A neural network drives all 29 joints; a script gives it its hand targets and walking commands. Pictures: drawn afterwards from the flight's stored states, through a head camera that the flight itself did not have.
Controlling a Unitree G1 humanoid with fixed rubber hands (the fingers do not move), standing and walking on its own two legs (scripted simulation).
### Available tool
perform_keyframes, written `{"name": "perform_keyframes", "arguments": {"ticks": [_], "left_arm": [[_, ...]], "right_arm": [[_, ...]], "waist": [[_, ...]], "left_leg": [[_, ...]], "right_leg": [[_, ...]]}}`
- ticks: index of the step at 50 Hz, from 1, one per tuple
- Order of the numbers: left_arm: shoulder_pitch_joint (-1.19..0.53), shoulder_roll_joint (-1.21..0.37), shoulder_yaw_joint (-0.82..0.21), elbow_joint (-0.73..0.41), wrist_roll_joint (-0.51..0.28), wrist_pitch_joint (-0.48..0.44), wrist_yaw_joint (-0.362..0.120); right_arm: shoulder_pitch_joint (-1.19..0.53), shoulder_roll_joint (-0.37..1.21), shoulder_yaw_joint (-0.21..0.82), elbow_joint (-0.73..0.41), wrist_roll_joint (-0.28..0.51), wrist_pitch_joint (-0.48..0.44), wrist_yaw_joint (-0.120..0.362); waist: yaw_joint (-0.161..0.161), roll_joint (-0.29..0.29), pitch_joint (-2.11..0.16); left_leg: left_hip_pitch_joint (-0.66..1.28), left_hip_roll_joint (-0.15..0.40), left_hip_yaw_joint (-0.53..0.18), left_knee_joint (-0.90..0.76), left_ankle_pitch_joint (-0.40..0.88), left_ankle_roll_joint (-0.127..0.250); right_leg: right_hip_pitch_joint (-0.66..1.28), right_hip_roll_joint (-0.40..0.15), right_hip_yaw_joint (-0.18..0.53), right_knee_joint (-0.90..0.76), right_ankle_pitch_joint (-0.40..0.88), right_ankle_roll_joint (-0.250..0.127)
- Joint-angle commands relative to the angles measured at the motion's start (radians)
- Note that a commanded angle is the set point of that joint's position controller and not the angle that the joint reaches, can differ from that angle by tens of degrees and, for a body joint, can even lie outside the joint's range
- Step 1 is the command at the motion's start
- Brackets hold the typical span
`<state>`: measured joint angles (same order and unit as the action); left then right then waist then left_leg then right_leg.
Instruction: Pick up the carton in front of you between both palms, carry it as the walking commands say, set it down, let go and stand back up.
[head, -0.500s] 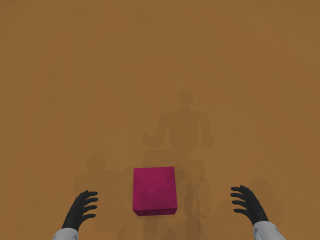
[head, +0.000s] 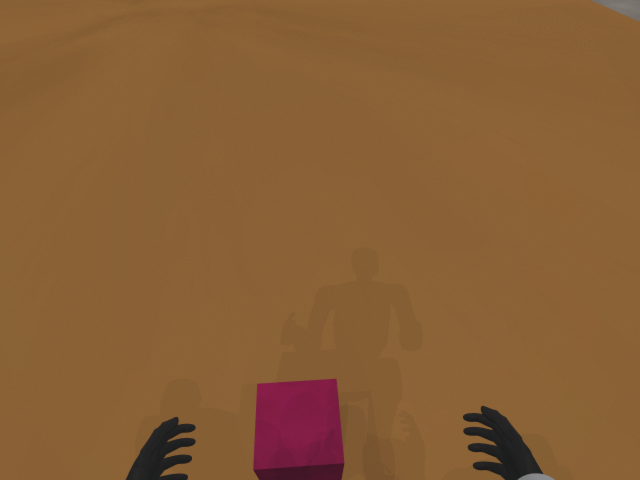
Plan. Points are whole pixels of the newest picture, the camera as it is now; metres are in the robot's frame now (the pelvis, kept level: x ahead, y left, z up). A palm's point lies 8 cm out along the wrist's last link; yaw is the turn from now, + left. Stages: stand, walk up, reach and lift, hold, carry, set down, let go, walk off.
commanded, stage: let go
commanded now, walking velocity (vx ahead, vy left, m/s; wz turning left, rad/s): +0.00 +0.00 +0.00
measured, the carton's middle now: (300, 435) +0.37 +0.07 -0.65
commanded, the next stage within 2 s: stand in 0.02 s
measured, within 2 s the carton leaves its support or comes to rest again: neither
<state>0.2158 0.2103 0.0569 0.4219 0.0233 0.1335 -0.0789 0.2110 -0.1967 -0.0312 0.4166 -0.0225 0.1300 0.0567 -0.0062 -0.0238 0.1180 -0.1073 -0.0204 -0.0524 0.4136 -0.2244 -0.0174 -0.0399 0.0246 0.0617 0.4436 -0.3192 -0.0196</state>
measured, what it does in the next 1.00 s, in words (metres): stands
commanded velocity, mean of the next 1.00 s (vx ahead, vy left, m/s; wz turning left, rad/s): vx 0.00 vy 0.00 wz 0.00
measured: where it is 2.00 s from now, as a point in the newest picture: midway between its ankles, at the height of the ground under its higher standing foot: outside the picture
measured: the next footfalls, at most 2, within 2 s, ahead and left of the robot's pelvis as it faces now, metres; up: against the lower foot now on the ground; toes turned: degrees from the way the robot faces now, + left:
none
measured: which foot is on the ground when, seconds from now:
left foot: down 0.00-1.00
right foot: down 0.00-1.00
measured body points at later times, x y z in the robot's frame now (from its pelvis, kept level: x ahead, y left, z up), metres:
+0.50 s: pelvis +0.04 +0.01 -0.02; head +0.04 +0.00 +0.43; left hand +0.10 +0.28 -0.13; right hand +0.16 -0.24 -0.14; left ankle +0.01 +0.13 -0.74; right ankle -0.04 -0.11 -0.74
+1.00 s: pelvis +0.03 +0.01 -0.02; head +0.04 +0.01 +0.43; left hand +0.03 +0.28 -0.15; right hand +0.15 -0.24 -0.15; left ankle +0.01 +0.13 -0.74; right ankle -0.04 -0.11 -0.74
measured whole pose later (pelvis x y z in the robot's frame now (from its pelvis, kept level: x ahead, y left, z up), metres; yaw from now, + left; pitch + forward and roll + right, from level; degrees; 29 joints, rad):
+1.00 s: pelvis +0.03 +0.01 -0.02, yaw +8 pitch +2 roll +0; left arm 0.41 0.26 0.01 0.74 0.02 0.03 0.05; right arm 0.30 -0.26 0.01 0.83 -0.02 0.01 -0.03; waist 0.02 0.00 -0.04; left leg -0.35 -0.07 -0.15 0.70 -0.38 0.00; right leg -0.18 -0.02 -0.09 0.63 -0.48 -0.01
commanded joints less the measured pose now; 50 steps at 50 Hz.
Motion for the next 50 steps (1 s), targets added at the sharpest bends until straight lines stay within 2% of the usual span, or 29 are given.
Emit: {"name": "perform_keyframes", "arguments": {"ticks": [1, 2, 3, 4, 5, 7, 9, 11, 17, 26, 50], "left_arm": [[-0.061, 0.146, 0.038, -0.137, 0.022, 0.039, 0.031], [0.002, 0.171, 0.03, 0.033, 0.017, -0.074, 0.076], [0.063, 0.161, 0.026, 0.04, 0.03, -0.112, 0.097], [0.064, 0.148, 0.017, 0.063, 0.031, -0.139, 0.103], [0.045, 0.149, 0.013, 0.072, 0.031, -0.16, 0.107], [0.014, 0.15, 0.007, 0.082, 0.024, -0.187, 0.106], [0.025, 0.15, 0.003, 0.098, 0.013, -0.199, 0.107], [0.058, 0.157, 0.0, 0.118, 0.004, -0.201, 0.111], [0.125, 0.17, -0.011, 0.154, -0.005, -0.178, 0.123], [0.192, 0.173, -0.017, 0.191, -0.011, -0.153, 0.134], [0.258, 0.167, -0.021, 0.287, -0.005, -0.115, 0.136]], "right_arm": [[0.007, -0.101, -0.047, -0.019, 0.021, -0.039, -0.02], [0.12, -0.188, -0.034, 0.127, -0.022, -0.114, -0.057], [0.094, -0.203, -0.048, 0.132, -0.023, -0.143, -0.073], [0.049, -0.188, -0.046, 0.136, -0.021, -0.164, -0.077], [0.041, -0.166, -0.04, 0.154, -0.019, -0.18, -0.074], [0.036, -0.141, -0.034, 0.184, -0.011, -0.203, -0.059], [0.051, -0.157, -0.037, 0.214, -0.007, -0.219, -0.054], [0.073, -0.167, -0.037, 0.244, -0.003, -0.222, -0.057], [0.12, -0.169, -0.025, 0.303, -0.001, -0.196, -0.071], [0.124, -0.171, -0.005, 0.329, 0.006, -0.17, -0.084], [0.115, -0.173, 0.016, 0.373, 0.007, -0.132, -0.094]], "waist": [[0.003, 0.021, -0.158], [0.005, 0.028, -0.116], [0.028, 0.06, -0.077], [0.032, 0.069, -0.061], [0.026, 0.05, -0.068], [0.02, 0.011, -0.149], [0.021, 0.022, -0.213], [0.025, 0.025, -0.241], [0.023, 0.0, -0.207], [0.026, 0.012, -0.187], [0.031, 0.029, -0.12]], "left_leg": [[0.136, -0.067, 0.057, 0.031, 0.237, -0.007], [-0.114, 0.081, -0.034, -0.031, 0.044, -0.033], [-0.183, 0.09, -0.076, -0.054, -0.096, -0.033], [-0.235, 0.086, -0.089, -0.053, -0.138, -0.031], [-0.256, 0.077, -0.095, -0.032, -0.116, -0.025], [-0.215, 0.063, -0.091, 0.033, 0.059, -0.009], [-0.184, 0.068, -0.108, 0.075, 0.226, 0.006], [-0.179, 0.067, -0.119, 0.108, 0.309, 0.017], [-0.218, 0.041, -0.109, 0.162, 0.274, 0.027], [-0.228, 0.032, -0.105, 0.219, 0.302, 0.042], [-0.254, 0.025, -0.139, 0.203, 0.255, 0.056]], "right_leg": [[-0.109, -0.007, -0.024, -0.065, 0.407, 0.044], [-0.097, -0.084, -0.051, -0.015, -0.044, 0.058], [-0.128, -0.085, -0.026, -0.019, -0.125, 0.052], [-0.154, -0.096, -0.007, -0.014, -0.14, 0.046], [-0.157, -0.11, 0.011, -0.014, -0.133, 0.038], [-0.16, -0.13, 0.034, -0.007, -0.043, 0.024], [-0.148, -0.125, 0.017, 0.035, 0.092, 0.024], [-0.134, -0.119, -0.005, 0.069, 0.195, 0.03], [-0.151, -0.127, -0.033, 0.103, 0.323, 0.024], [-0.163, -0.122, -0.07, 0.133, 0.373, 0.007], [-0.141, -0.119, -0.095, 0.091, 0.175, -0.018]]}}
